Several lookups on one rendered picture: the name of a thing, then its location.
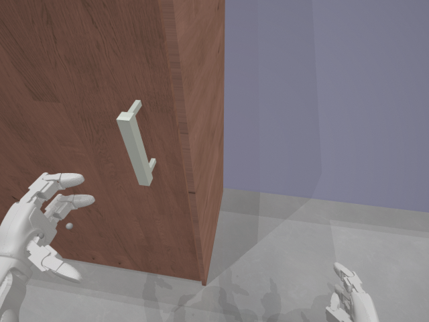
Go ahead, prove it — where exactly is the handle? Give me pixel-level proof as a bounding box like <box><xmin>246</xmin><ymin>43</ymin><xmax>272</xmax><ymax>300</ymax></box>
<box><xmin>116</xmin><ymin>100</ymin><xmax>156</xmax><ymax>186</ymax></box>

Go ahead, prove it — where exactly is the robot left hand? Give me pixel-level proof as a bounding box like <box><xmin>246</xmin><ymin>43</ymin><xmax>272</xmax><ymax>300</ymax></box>
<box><xmin>0</xmin><ymin>172</ymin><xmax>95</xmax><ymax>284</ymax></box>

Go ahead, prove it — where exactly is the robot right hand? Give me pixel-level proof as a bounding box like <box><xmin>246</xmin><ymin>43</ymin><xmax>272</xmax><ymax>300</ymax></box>
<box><xmin>326</xmin><ymin>262</ymin><xmax>379</xmax><ymax>322</ymax></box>

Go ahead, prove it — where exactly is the robot left forearm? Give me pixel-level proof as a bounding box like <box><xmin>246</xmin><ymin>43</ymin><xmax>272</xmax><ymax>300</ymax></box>
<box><xmin>0</xmin><ymin>256</ymin><xmax>33</xmax><ymax>322</ymax></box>

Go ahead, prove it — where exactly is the wardrobe door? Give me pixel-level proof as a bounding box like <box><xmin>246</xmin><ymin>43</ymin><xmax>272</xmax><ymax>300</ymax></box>
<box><xmin>0</xmin><ymin>0</ymin><xmax>201</xmax><ymax>281</ymax></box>

